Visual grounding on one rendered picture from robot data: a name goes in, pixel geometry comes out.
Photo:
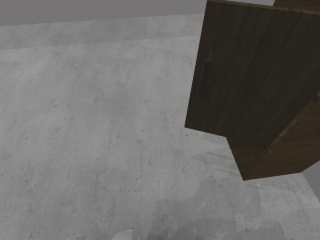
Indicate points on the handle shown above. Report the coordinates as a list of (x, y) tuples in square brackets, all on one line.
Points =
[(205, 76)]

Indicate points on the cupboard door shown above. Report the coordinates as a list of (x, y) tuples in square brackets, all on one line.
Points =
[(265, 70)]

